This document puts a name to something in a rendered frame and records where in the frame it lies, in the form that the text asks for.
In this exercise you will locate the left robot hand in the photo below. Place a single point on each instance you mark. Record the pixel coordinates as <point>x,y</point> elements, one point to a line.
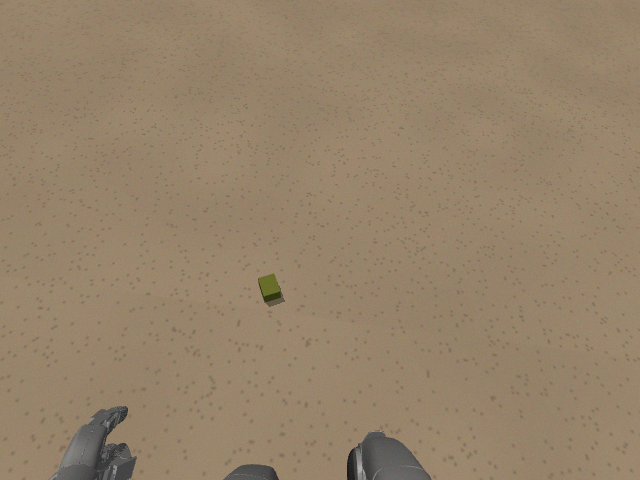
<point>87,447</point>

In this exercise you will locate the left robot arm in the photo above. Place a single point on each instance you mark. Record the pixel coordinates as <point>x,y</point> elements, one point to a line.
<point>76,472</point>

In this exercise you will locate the small box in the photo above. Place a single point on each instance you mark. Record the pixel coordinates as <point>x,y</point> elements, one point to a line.
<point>269,287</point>

